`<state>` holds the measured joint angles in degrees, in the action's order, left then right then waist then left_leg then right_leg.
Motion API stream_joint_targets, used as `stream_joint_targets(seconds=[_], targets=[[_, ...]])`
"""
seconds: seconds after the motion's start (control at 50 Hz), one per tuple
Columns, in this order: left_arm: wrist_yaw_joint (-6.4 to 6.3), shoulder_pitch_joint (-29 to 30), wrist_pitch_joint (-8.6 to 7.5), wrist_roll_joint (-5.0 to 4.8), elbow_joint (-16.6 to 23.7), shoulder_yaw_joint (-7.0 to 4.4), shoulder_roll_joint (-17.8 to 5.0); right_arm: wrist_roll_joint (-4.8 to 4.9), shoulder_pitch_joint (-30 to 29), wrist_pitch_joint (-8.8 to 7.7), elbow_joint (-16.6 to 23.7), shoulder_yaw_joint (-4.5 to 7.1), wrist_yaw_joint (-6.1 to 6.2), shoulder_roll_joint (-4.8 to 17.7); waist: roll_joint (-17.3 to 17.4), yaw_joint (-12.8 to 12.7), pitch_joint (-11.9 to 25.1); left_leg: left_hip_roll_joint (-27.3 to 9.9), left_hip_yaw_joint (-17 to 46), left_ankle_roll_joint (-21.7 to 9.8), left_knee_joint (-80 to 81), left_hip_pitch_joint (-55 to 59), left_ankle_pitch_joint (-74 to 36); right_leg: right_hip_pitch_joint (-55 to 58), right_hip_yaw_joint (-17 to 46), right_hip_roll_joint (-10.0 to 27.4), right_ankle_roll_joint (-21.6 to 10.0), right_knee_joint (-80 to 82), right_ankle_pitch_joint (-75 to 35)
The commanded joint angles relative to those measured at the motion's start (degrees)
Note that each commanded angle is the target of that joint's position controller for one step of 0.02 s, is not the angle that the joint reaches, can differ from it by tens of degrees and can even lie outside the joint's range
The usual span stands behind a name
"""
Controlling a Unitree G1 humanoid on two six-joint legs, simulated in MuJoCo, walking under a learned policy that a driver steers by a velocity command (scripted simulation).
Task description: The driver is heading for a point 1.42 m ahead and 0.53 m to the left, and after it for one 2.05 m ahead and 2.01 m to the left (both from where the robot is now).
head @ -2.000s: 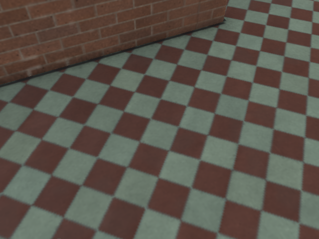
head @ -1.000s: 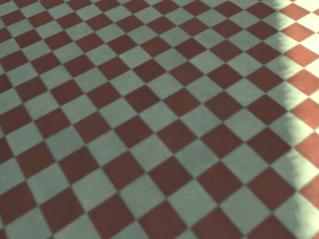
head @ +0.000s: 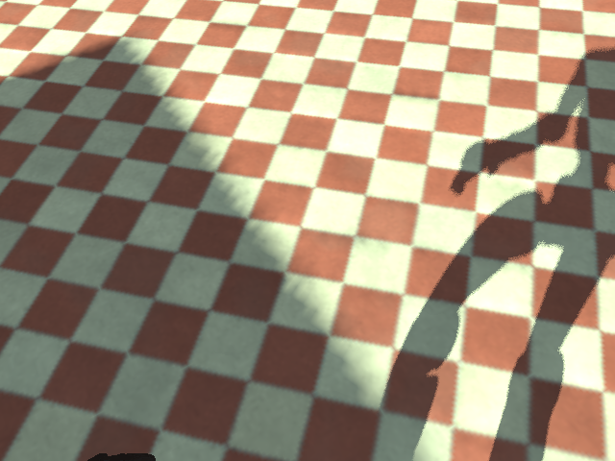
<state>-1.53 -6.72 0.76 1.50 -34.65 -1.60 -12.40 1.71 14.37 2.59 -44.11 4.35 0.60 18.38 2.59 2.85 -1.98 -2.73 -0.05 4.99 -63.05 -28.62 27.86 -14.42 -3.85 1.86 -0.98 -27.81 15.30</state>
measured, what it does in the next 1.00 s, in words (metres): walks ahead, turning left: left foot, then right foot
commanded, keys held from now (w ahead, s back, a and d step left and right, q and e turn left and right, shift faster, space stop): q+shift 0.36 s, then w+q+shift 0.34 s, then w+shift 0.10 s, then w+e+shift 0.20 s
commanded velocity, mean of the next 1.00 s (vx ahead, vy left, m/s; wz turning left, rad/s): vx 0.42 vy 0.00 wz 0.67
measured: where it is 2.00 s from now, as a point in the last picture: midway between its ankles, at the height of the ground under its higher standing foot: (117, 250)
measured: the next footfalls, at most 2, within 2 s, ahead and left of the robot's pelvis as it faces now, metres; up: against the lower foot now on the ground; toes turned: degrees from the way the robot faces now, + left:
left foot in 0.30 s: +0.03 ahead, +0.14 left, +0.00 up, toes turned +21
right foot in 0.78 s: +0.30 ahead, +0.05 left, +0.00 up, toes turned +44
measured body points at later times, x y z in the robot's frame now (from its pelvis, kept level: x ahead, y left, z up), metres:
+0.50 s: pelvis +0.03 +0.06 +0.01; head +0.05 +0.10 +0.45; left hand +0.08 +0.39 -0.09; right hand +0.26 -0.16 -0.07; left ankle -0.01 +0.12 -0.74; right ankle +0.09 -0.11 -0.66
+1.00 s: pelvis +0.27 +0.16 +0.00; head +0.30 +0.15 +0.45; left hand +0.06 +0.35 -0.11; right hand +0.58 +0.11 -0.09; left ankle +0.18 +0.26 -0.67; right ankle +0.27 +0.02 -0.74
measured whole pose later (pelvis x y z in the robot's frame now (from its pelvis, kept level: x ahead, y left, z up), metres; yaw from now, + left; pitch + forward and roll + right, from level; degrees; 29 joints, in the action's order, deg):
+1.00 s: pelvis +0.27 +0.16 +0.00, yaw +40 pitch +4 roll +0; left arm 1.0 -28.0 -4.6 1.2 -48.8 -2.9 -16.1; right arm -3.8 8.5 -2.2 -35.8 0.9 -3.4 17.8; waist 3.2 -5.0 2.2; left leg -0.1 2.0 -1.5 -59.4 -32.8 14.5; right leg -6.1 4.0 -3.2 -2.9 -20.3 17.8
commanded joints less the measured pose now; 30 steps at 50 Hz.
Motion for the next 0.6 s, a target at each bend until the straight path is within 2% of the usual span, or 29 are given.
stream_joint_targets(seconds=[0.02, 0.06, 0.1, 0.14, 0.22, 0.26, 0.28, 0.3, 0.32, 0.34, 0.36, 0.38, 0.4, 0.42, 0.44, 0.46, 0.5, 0.52, 0.58, 0.6], targets=[[-1.52, 1.5, -1.08, 0.08, 2.9, -3.02, -8.2, 0.23, -1.1, 0.64, 5.2, 2.15, 1.17, 5.1, -11.8, -2.1, 3.7, -1.2, 0.9, 1.7, -7.5, -8.2, -5.2, 6.6, 5.1, 15.1, -10.7, 10.3, -21.7], [-2.03, 1.0, -0.86, 0.16, 2.2, -3.19, -8.1, -0.14, -3.5, 0.90, 7.4, 1.64, 0.75, 3.5, -10.3, -3.1, 3.7, -2.4, 0.3, 2.2, -2.1, -9.3, -7.6, 9.0, 3.8, 16.1, -10.9, 10.3, -19.8], [-2.11, 0.7, -0.66, 0.06, 1.7, -3.85, -9.4, -0.47, -4.8, 0.93, 9.4, 0.97, -0.33, 1.9, -9.8, -3.8, 4.4, -3.4, -0.6, 1.9, 3.9, -7.7, -7.9, 10.5, 2.4, 17.2, -11.3, 9.8, -20.1], [-1.63, 1.1, -0.65, -0.26, 1.4, -4.68, -11.2, -0.69, -5.4, 1.02, 11.2, 0.61, -1.44, 1.3, -9.7, -4.0, 4.9, -3.9, -2.0, 0.7, 8.7, -4.8, -6.7, 10.2, 1.0, 18.6, -11.7, 9.1, -21.8], [0.13, 2.0, -1.18, -1.92, 0.4, -5.93, -13.4, -0.41, -4.7, 2.09, 13.1, 1.44, -2.46, 3.1, -10.2, -3.2, 5.2, -2.7, -5.2, -2.6, 16.4, 1.1, -5.6, 9.6, -1.7, 20.4, -9.9, 5.9, -26.0], [0.81, 2.5, -1.23, -2.94, -0.3, -6.29, -13.7, -0.16, -3.5, 2.67, 13.6, 1.99, -2.65, 3.4, -9.8, -1.8, 5.7, -1.3, -7.0, -4.8, 23.1, 5.3, -7.9, 9.5, -3.8, 20.2, -7.2, 1.6, -26.0], [1.04, 2.1, -1.06, -3.48, -1.2, -6.31, -13.1, -0.12, -1.2, 2.66, 13.1, 2.55, -2.33, 3.8, -8.4, -0.4, 6.3, 0.5, -7.8, -6.4, 28.9, 10.7, -12.5, 7.4, -6.3, 18.5, -4.7, -3.3, -24.5], [1.49, -1.3, -1.05, -3.24, -2.8, -6.11, -11.5, -0.44, 3.2, 2.26, 12.0, 4.05, -1.23, 7.1, -2.0, 1.1, 7.9, 1.8, -4.2, -9.3, 34.9, 20.0, -24.2, 2.2, -9.6, 13.9, -0.9, -13.6, -20.6], [1.30, 1.2, -1.35, -0.51, 0.5, -4.95, -7.9, -0.69, 6.9, 1.58, 12.7, 6.50, 0.07, 16.5, 16.7, 1.4, 7.9, -12.2, 18.7, -17.2, 37.1, 33.1, -55.3, -18.8, -11.9, 5.5, 5.2, -34.4, 11.7], [0.80, 5.9, -1.79, 0.18, 3.5, -4.53, -8.3, -2.93, 5.5, -0.40, 14.6, 5.93, -0.84, 17.8, 16.8, 2.1, 14.6, -20.0, 35.7, -29.0, 41.0, 34.0, -53.0, -28.3, 1.9, -2.3, 7.0, -46.7, 26.9], [0.61, 8.1, -1.82, -0.88, 3.0, -5.13, -11.0, -2.63, 4.3, -1.91, 14.5, 5.04, -1.58, 14.7, 7.7, 3.2, 14.1, -19.1, 30.6, -28.0, 42.7, 33.5, -46.5, -30.1, 7.2, -0.9, 6.1, -49.2, 24.5], [0.80, 7.3, -2.53, -1.72, 2.9, -5.09, -10.6, -0.68, 5.4, -2.87, 12.7, 4.55, -1.19, 12.4, 4.8, 1.7, 12.1, -15.1, 27.9, -24.6, 44.3, 33.0, -24.9, -31.1, 9.0, 0.5, 3.9, -45.5, 18.5], [0.93, 6.6, -3.17, -1.77, 2.1, -5.36, -11.3, 1.08, 3.9, -2.95, 12.6, 3.91, -0.80, 10.3, 1.0, 0.5, 9.6, -12.9, 27.5, -21.7, 46.9, 30.8, -4.5, -32.0, 9.6, 2.0, 2.6, -40.2, 12.8], [1.09, 6.6, -3.60, -1.71, 2.0, -5.86, -12.7, 1.44, 1.4, -2.88, 13.3, 3.20, -0.47, 9.1, 2.0, -0.6, 7.1, -11.7, 27.9, -20.6, 49.4, 27.2, 6.4, -30.5, 9.6, 1.9, 2.0, -35.6, 8.2], [1.64, 6.4, -4.12, -1.75, 1.6, -5.94, -12.7, 0.77, 0.3, -3.02, 14.1, 2.83, -0.06, 9.1, 3.6, -1.3, 5.6, -10.5, 28.3, -20.1, 51.3, 25.0, 10.6, -28.9, 9.3, 0.9, 1.9, -33.6, 4.5], [2.12, 6.2, -4.85, -1.80, 1.2, -5.82, -12.2, 0.05, 0.3, -3.37, 14.4, 2.76, 0.32, 9.5, 3.9, -1.6, 5.0, -9.8, 28.2, -20.0, 52.2, 24.5, 10.2, -28.2, 9.1, 0.0, 2.1, -30.8, 1.9], [2.49, 6.8, -6.23, -1.65, 0.3, -5.39, -11.1, -0.47, 2.3, -4.17, 13.9, 2.73, 0.91, 9.9, 2.5, -1.2, 4.1, -8.5, 26.7, -19.5, 52.2, 23.9, 5.6, -26.7, 9.2, -1.3, 2.8, -23.9, -2.3], [2.56, 7.4, -6.70, -1.66, 0.1, -5.12, -10.4, -0.40, 3.3, -4.41, 13.5, 2.71, 1.13, 10.2, 2.6, -1.0, 3.7, -7.8, 26.1, -19.3, 51.9, 23.3, 4.0, -25.8, 9.2, -2.0, 3.3, -20.5, -3.7], [2.87, 8.6, -7.48, -2.22, -0.2, -4.58, -9.6, 0.00, 4.4, -4.54, 13.1, 2.62, 1.39, 10.7, 5.9, -0.7, 2.2, -5.5, 25.1, -18.8, 51.1, 19.3, 2.0, -21.4, 9.0, -4.0, 4.9, -13.0, -6.0], [3.97, 5.4, -3.53, 3.24, -2.5, -3.12, -8.5, -3.58, 5.9, -3.21, 11.1, 3.36, -0.84, 13.1, 8.6, 0.3, 2.7, -1.9, 23.1, -17.1, 50.2, 18.2, 3.5, -20.1, 5.0, -3.7, 6.0, -15.3, -4.7]])
Keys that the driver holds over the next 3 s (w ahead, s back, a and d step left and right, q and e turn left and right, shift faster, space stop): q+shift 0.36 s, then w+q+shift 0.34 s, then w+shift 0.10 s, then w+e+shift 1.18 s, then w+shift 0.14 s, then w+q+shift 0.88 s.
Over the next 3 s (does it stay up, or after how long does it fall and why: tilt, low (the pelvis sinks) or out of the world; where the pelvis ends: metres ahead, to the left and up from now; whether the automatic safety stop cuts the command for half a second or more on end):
stays up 1.97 0.45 -0.03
